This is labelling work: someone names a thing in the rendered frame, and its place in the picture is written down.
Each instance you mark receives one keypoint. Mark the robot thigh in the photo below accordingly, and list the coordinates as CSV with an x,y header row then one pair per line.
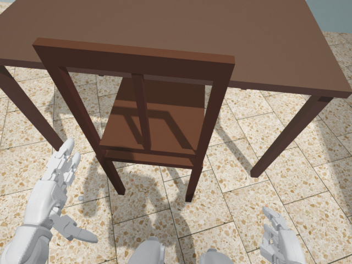
x,y
213,257
148,252

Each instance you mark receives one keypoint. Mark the right robot thigh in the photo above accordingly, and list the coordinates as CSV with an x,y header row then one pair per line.
x,y
213,257

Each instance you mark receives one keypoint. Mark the chair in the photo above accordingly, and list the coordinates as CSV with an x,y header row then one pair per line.
x,y
158,123

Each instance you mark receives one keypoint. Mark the robot left hand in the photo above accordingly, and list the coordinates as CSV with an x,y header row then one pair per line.
x,y
50,189

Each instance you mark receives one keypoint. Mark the table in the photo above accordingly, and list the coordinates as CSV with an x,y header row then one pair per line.
x,y
277,44

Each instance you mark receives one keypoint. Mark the left robot forearm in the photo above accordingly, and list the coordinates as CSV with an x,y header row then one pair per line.
x,y
29,246

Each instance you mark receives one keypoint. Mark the left robot thigh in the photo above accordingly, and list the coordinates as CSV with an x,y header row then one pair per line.
x,y
148,252

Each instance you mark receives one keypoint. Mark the robot right hand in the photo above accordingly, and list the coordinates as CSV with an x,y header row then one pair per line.
x,y
286,248

